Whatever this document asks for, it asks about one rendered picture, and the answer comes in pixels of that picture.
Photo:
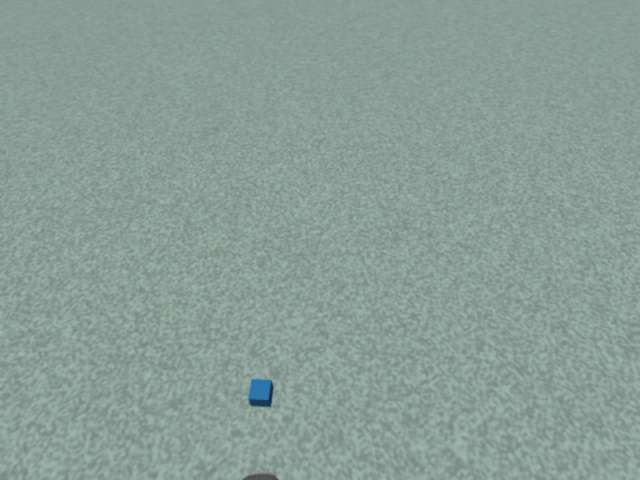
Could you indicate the cube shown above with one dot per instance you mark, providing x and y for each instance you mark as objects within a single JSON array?
[{"x": 261, "y": 392}]

